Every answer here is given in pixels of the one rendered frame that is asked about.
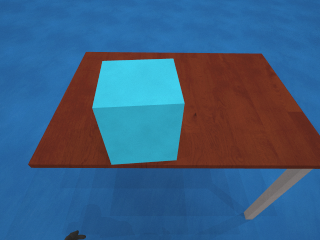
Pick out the table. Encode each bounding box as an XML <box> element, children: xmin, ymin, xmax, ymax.
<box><xmin>28</xmin><ymin>52</ymin><xmax>320</xmax><ymax>220</ymax></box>

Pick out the carton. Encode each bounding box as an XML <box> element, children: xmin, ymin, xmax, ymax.
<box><xmin>92</xmin><ymin>58</ymin><xmax>185</xmax><ymax>165</ymax></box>

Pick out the left robot hand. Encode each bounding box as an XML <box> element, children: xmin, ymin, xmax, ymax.
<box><xmin>64</xmin><ymin>230</ymin><xmax>86</xmax><ymax>240</ymax></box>

